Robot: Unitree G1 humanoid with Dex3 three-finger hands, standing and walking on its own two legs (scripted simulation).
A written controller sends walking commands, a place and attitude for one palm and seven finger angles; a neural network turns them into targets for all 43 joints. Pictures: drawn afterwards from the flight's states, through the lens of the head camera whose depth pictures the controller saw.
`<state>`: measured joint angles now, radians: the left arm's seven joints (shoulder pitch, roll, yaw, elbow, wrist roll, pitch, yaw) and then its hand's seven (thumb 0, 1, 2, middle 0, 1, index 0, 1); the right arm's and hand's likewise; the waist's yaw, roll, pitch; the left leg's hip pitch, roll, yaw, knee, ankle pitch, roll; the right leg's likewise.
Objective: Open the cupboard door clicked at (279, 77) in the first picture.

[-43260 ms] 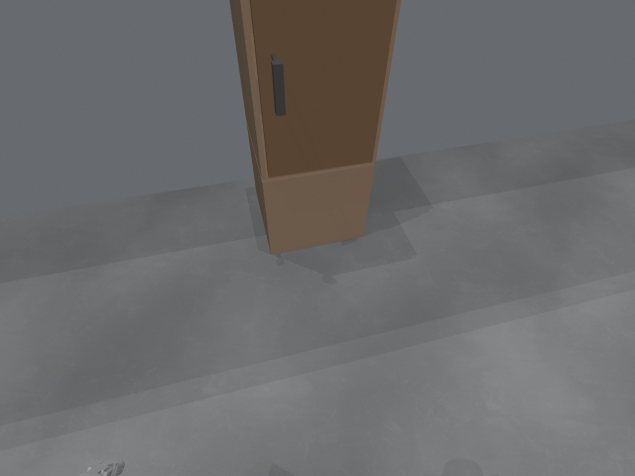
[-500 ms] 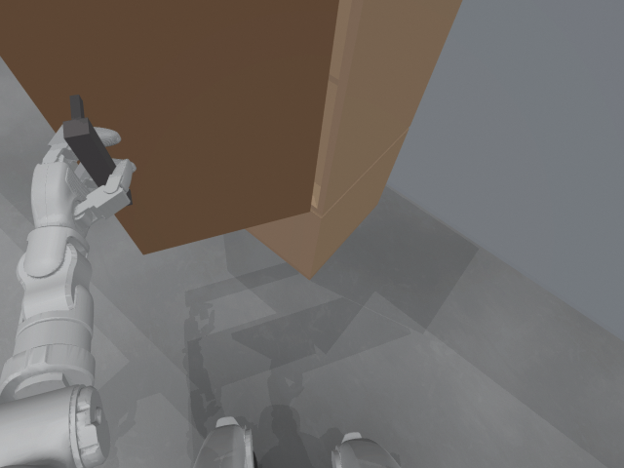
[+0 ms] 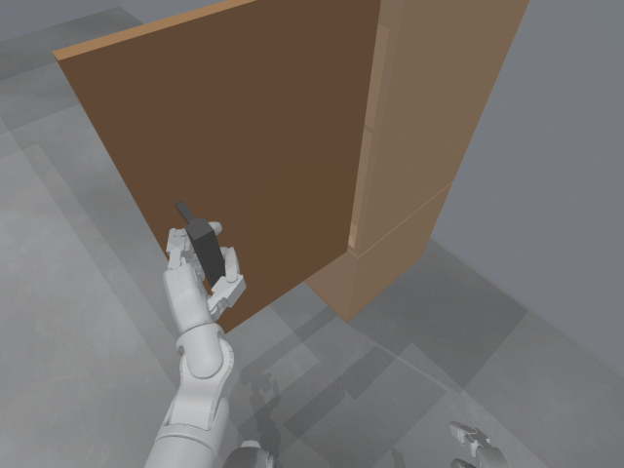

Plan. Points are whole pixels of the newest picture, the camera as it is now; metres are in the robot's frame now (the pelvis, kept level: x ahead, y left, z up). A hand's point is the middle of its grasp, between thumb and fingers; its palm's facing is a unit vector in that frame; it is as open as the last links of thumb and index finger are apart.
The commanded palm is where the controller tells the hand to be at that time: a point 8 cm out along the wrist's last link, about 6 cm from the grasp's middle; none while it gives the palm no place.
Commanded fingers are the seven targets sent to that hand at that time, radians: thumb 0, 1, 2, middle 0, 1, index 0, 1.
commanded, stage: pull the door open along its arc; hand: left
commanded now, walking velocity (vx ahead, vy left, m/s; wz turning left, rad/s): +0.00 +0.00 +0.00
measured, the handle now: (203, 249) +0.39 +0.16 +0.05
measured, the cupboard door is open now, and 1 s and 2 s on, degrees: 86 96 97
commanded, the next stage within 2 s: open thumb and fingers to let go in 0.10 s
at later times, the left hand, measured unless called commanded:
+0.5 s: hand (266, 293) +0.33 +0.07 +0.05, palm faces +0.41 -0.91 -0.01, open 8.1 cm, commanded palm +0.28 +0.12 +0.05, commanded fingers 0.00 -0.22 0.42 -0.32 -1.23 -0.32 -1.23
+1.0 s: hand (264, 293) +0.33 +0.07 +0.05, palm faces +0.37 -0.93 +0.00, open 14.7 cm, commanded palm +0.29 +0.12 +0.05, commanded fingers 0.00 -0.50 0.30 -0.15 -0.30 -0.15 -0.30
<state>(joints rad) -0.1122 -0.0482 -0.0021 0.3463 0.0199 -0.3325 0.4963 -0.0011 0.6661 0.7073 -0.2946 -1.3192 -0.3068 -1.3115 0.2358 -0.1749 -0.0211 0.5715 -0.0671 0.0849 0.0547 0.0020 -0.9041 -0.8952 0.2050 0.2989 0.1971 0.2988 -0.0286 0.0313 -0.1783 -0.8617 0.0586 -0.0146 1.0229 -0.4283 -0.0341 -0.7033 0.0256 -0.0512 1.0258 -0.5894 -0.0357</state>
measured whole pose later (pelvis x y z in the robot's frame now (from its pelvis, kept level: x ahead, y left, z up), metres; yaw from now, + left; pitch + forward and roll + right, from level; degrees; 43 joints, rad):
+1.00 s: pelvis -0.03 +0.00 -0.01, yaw +1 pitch +15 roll -1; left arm -0.21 -0.11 -0.12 0.48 0.09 -0.38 0.61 -0.01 -0.48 0.30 -0.34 -0.76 -0.31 -0.78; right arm 0.20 -0.18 -0.03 0.64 -0.09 0.05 0.01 0.00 -0.90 -0.90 0.20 0.30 0.20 0.30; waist -0.02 0.04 -0.16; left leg -0.91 0.04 -0.03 1.05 -0.39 -0.03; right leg -0.76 0.01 -0.07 1.08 -0.58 -0.04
